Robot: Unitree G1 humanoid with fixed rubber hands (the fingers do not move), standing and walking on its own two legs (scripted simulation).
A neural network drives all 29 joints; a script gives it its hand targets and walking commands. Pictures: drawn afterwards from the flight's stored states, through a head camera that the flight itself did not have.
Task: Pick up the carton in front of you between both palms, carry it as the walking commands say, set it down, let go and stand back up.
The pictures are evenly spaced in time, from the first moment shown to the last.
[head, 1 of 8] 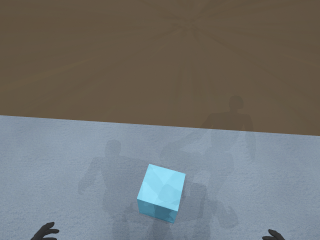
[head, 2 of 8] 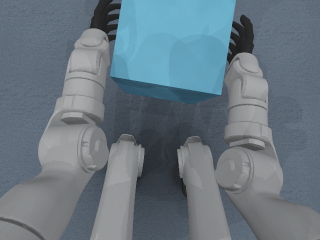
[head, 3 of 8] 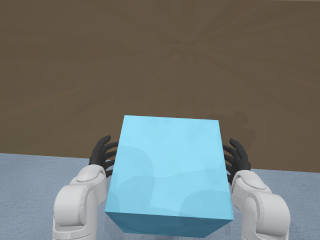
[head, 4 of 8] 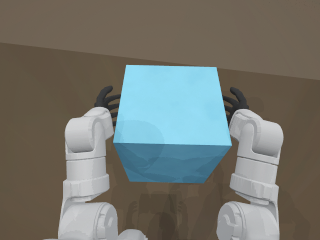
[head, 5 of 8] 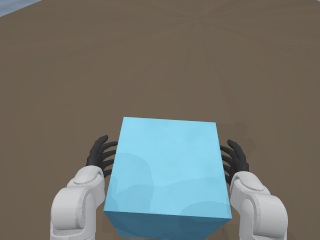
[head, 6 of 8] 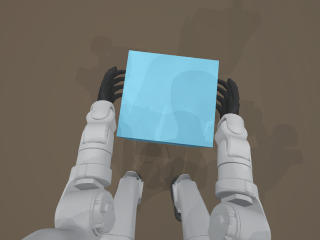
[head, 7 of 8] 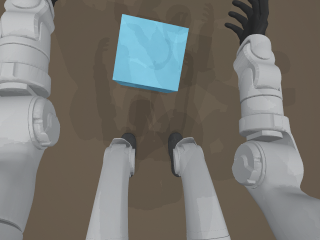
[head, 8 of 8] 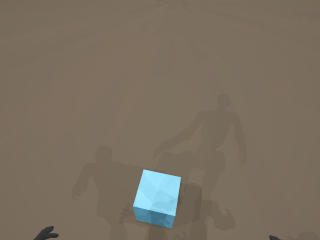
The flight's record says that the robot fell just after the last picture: no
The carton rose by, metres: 1.10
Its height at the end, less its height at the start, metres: +0.37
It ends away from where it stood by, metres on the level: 5.18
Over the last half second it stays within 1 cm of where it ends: yes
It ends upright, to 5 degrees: yes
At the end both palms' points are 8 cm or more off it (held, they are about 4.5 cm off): yes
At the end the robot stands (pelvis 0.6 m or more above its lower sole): yes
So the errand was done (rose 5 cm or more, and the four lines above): yes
